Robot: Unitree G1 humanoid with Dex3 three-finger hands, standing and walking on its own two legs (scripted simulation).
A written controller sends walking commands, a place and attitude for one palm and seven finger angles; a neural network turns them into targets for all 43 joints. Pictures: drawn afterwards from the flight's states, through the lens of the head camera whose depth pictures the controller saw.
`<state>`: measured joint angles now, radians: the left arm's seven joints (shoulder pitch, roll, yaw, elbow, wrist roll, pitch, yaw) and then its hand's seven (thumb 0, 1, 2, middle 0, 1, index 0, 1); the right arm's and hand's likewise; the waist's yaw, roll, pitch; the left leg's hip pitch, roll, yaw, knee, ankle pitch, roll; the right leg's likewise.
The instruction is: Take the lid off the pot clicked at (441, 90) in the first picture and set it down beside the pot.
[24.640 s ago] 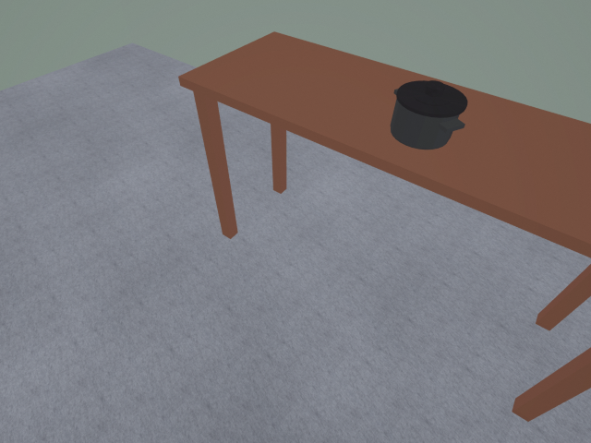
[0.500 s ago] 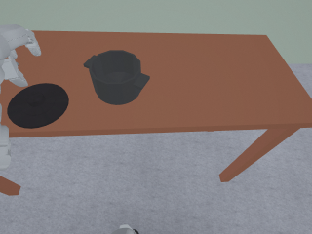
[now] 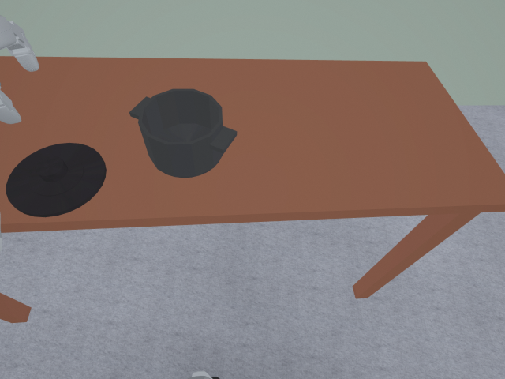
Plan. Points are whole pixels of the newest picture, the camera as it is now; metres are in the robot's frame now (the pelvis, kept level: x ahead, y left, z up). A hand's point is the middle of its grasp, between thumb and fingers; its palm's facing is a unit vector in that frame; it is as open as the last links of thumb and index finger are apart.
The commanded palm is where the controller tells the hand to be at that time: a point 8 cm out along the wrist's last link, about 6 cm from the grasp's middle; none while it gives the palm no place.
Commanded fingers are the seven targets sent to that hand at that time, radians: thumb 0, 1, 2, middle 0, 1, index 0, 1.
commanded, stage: draw the hand back to the body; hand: left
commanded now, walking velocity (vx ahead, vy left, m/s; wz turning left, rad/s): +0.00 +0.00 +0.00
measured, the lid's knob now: (52, 169) +0.47 +0.33 +0.03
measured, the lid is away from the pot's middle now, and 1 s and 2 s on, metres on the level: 0.24 0.24 0.24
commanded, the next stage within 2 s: none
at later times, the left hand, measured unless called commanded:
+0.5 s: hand out of the picture +0.45 +0.32 +0.19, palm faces -0.28 -0.12 -0.95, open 11.0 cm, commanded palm +0.42 +0.31 +0.25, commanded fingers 0.00 -0.04 0.70 -0.37 -0.82 -0.37 -0.82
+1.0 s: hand (21, 100) +0.40 +0.25 +0.23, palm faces +0.43 -0.87 -0.24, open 10.4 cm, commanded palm +0.34 +0.28 +0.24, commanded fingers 0.00 0.34 0.78 -0.30 -0.61 -0.30 -0.61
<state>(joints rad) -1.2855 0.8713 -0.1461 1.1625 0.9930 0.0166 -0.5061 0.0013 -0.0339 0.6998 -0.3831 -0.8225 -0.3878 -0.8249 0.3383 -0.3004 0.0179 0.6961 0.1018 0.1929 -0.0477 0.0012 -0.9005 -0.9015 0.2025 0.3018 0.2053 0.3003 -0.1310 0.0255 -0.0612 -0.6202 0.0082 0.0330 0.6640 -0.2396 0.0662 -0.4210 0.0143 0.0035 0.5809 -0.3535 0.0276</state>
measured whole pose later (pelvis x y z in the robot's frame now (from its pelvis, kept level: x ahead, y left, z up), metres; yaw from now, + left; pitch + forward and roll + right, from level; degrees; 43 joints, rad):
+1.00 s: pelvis +0.01 -0.04 +0.02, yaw -2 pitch -1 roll -1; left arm -0.48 0.53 0.36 0.45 -0.05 -0.03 0.07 0.00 0.12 0.73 -0.35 -0.73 -0.35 -0.73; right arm 0.23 -0.27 0.05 0.63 0.05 0.03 -0.06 0.00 -0.90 -0.90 0.20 0.30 0.21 0.30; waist -0.02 0.03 0.00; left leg -0.24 0.04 0.06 0.42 -0.17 0.01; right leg -0.07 0.04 0.04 0.35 -0.27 -0.02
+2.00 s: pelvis +0.01 -0.04 +0.03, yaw -1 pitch -6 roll +0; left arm 0.26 0.36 0.32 -0.32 -0.12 -0.06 0.06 0.02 0.89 0.90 -0.21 -0.30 -0.21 -0.31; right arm 0.14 -0.22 0.04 0.66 0.00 -0.05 -0.07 0.01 -0.90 -0.90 0.20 0.30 0.20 0.30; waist 0.06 0.04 0.04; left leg -0.11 0.03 0.05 0.35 -0.14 0.00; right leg 0.08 0.03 0.02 0.27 -0.24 -0.02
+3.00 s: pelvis -0.05 +0.00 +0.01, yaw +0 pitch -2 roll -2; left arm 0.63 0.46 0.41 -0.70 -0.06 -0.19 0.09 0.02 0.88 0.90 -0.21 -0.30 -0.22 -0.31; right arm 0.21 -0.21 0.00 0.50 0.01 -0.04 -0.06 0.01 -0.90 -0.90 0.20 0.30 0.20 0.30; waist 0.01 0.01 0.08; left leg -0.37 0.00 0.05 0.51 -0.12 0.07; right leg -0.21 0.00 0.02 0.50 -0.26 0.04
